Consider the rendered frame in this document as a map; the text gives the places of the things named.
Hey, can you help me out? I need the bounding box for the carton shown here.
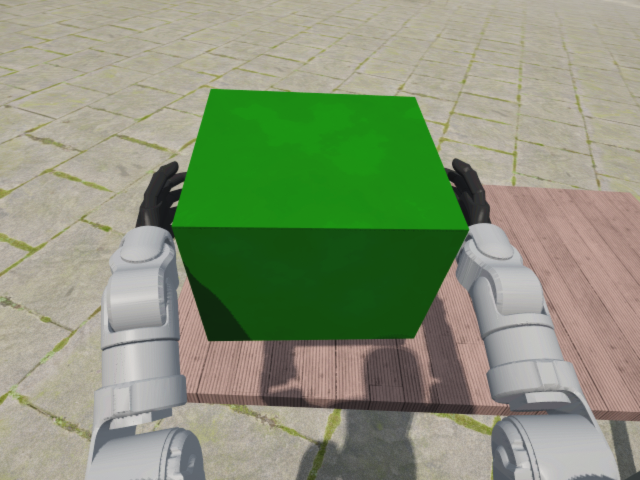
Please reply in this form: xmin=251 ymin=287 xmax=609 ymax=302
xmin=171 ymin=89 xmax=469 ymax=341

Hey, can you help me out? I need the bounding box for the left robot hand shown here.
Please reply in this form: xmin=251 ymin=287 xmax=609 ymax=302
xmin=135 ymin=161 xmax=187 ymax=239

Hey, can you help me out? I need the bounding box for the robot right forearm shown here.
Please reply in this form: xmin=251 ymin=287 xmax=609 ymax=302
xmin=455 ymin=223 xmax=620 ymax=480

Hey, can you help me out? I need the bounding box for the left robot upper arm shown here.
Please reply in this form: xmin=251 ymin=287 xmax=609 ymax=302
xmin=87 ymin=427 xmax=206 ymax=480

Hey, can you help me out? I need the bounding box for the right robot hand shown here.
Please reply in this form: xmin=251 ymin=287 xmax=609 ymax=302
xmin=444 ymin=158 xmax=491 ymax=227

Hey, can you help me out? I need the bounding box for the right robot upper arm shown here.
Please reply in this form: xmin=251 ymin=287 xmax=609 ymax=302
xmin=491 ymin=414 xmax=618 ymax=480

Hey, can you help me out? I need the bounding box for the table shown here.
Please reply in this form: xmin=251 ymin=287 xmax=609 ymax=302
xmin=178 ymin=183 xmax=640 ymax=480

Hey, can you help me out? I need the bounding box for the robot left forearm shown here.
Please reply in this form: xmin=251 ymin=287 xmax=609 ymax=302
xmin=85 ymin=226 xmax=187 ymax=480

